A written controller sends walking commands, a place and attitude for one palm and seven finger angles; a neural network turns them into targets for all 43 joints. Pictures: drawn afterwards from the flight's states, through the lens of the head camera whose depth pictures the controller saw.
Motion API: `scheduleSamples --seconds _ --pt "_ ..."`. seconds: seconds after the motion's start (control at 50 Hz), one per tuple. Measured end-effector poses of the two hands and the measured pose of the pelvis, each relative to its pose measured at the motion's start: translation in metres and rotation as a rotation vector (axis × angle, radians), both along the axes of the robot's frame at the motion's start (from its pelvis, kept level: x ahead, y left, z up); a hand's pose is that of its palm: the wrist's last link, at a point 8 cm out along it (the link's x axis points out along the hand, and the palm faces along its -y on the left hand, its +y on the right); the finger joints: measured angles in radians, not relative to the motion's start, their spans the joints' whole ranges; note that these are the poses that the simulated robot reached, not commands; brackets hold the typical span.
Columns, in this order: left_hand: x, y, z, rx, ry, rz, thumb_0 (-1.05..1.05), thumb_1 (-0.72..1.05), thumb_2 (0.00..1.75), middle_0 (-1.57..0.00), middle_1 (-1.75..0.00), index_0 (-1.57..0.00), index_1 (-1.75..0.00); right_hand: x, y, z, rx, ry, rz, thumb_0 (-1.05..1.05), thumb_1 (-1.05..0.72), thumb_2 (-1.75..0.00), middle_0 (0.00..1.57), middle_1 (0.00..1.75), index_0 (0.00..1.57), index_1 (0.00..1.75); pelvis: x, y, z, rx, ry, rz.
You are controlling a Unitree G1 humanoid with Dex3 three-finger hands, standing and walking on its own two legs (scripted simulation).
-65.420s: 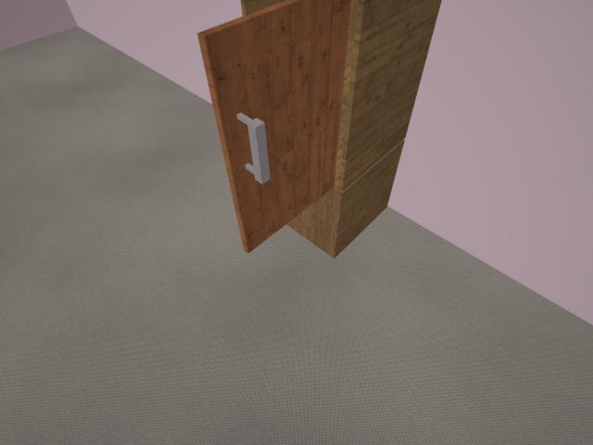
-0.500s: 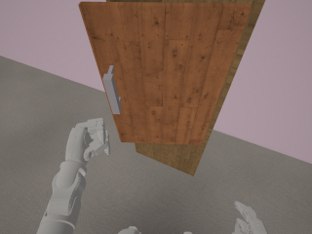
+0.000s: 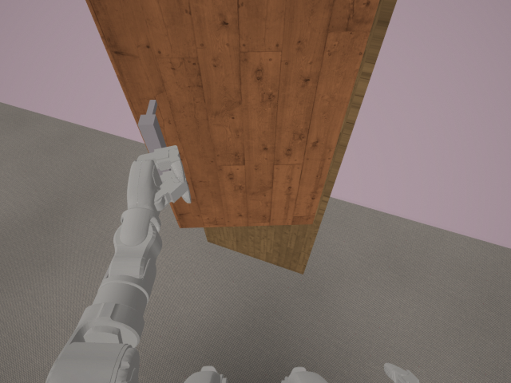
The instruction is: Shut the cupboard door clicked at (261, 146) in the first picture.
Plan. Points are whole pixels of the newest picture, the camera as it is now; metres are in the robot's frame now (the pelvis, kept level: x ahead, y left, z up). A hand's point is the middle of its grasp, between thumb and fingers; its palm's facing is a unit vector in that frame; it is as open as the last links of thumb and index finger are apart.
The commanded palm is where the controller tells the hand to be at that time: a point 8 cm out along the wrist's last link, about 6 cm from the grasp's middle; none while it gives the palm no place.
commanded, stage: bring the fist close to the handle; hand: left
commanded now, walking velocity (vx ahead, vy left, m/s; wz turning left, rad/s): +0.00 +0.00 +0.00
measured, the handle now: (160, 143) +0.51 +0.17 +0.07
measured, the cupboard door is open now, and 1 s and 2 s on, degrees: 22 16 0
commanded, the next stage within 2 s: push the door shut along its arc in 0.24 s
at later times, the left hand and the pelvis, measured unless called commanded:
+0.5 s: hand (173, 186) +0.41 +0.13 +0.07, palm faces -0.01 -1.00 -0.02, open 3.1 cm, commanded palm +0.40 +0.18 +0.07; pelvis +0.00 +0.00 +0.00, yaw +1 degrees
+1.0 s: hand (178, 159) +0.46 +0.13 +0.08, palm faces -0.14 -0.99 -0.03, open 3.2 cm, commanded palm +0.46 +0.16 +0.07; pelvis -0.01 +0.01 -0.01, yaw +1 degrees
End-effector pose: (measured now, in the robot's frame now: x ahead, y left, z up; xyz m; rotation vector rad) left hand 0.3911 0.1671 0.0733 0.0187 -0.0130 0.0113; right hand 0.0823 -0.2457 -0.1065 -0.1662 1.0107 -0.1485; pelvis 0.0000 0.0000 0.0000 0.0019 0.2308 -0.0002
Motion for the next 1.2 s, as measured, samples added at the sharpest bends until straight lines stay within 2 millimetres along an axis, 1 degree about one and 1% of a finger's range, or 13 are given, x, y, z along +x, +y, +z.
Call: scheduleSamples --seconds 0.1,0.18,0.26,0.44,0.52,0.6,0.7,0.88,0.98,1.08,1.2 --pt "-0.004 0.008 -0.004 0.002 0.005 0.015 0.02 0.90 0.90 -1.29 -1.50 -1.30 -1.50 -0.016 -0.005 0.000 -0.005 0.050 -0.024 0.01 -0.91 -0.90 0.20 0.30 0.20 0.30 0.002 -0.001 0.002 0.002 -0.001 -0.005" --pt "-0.008 0.013 -0.004 0.004 -0.007 0.015 0.02 0.90 0.90 -1.29 -1.50 -1.30 -1.50 -0.019 -0.008 0.000 -0.013 0.065 -0.027 0.01 -0.91 -0.90 0.20 0.30 0.20 0.30 0.002 -0.001 0.003 -0.002 -0.003 0.000" --pt "-0.010 0.013 -0.002 -0.003 -0.016 0.006 0.02 0.90 0.90 -1.29 -1.50 -1.30 -1.50 -0.013 -0.008 0.001 -0.019 0.055 -0.021 0.01 -0.91 -0.90 0.20 0.30 0.20 0.30 0.002 -0.001 0.003 -0.004 -0.005 0.004" --pt "-0.009 0.016 -0.002 -0.005 -0.007 -0.007 0.02 0.90 0.90 -1.30 -1.50 -1.30 -1.50 0.013 -0.002 0.007 -0.020 -0.020 0.006 0.01 -0.91 -0.90 0.20 0.30 0.20 0.30 0.000 0.002 0.003 -0.005 -0.010 0.007" --pt "0.000 0.019 -0.001 0.008 -0.005 -0.031 0.02 0.90 0.90 -1.30 -1.50 -1.30 -1.51 0.019 0.002 0.007 -0.024 -0.033 0.018 0.01 -0.91 -0.90 0.20 0.30 0.20 0.30 -0.002 0.003 0.001 -0.010 -0.006 0.015" --pt "0.015 0.017 0.002 0.006 -0.002 -0.064 0.02 0.90 0.90 -1.30 -1.50 -1.30 -1.51 0.016 0.004 0.003 -0.027 -0.019 0.022 0.00 -0.90 -0.90 0.20 0.30 0.20 0.30 -0.004 0.005 -0.002 -0.015 0.007 0.022" --pt "0.029 0.018 0.003 0.001 0.006 -0.081 0.02 0.90 0.90 -1.31 -1.50 -1.30 -1.50 0.000 0.004 -0.003 -0.027 0.028 0.008 0.00 -0.90 -0.90 0.20 0.30 0.21 0.30 -0.005 0.008 -0.005 -0.015 0.028 0.019" --pt "0.044 0.022 0.003 0.010 0.009 -0.121 0.02 0.90 0.90 -1.33 -1.50 -1.31 -1.50 -0.043 0.002 -0.011 -0.039 0.147 -0.032 0.00 -0.90 -0.90 0.20 0.30 0.21 0.30 -0.008 0.011 -0.010 -0.024 0.047 0.024" --pt "0.055 0.019 0.004 0.014 0.019 -0.148 0.02 0.90 0.90 -1.32 -1.50 -1.32 -1.51 -0.065 0.000 -0.014 -0.054 0.196 -0.051 0.00 -0.90 -0.90 0.20 0.30 0.21 0.30 -0.012 0.014 -0.013 -0.030 0.063 0.027" --pt "0.066 0.015 0.003 0.008 0.028 -0.172 0.02 0.90 0.90 -1.31 -1.50 -1.32 -1.50 -0.081 -0.002 -0.014 -0.069 0.222 -0.067 0.00 -0.90 -0.90 0.20 0.30 0.21 0.30 -0.016 0.015 -0.017 -0.035 0.079 0.027" --pt "0.082 0.011 0.004 0.015 0.031 -0.200 0.02 0.90 0.90 -1.30 -1.50 -1.31 -1.50 -0.095 -0.002 -0.016 -0.084 0.240 -0.083 0.00 -0.90 -0.90 0.20 0.30 0.21 0.30 -0.020 0.017 -0.022 -0.042 0.105 0.026"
